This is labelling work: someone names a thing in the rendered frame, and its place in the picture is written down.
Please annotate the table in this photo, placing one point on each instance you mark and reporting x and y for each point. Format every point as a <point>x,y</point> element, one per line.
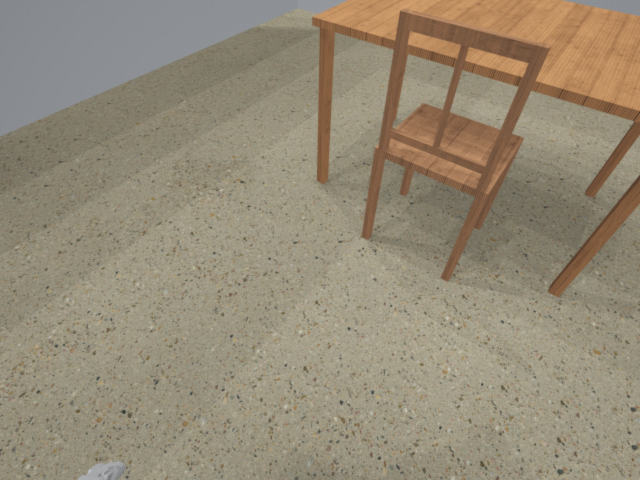
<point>594,61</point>

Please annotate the chair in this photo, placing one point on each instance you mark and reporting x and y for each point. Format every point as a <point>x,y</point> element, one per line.
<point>459,152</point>

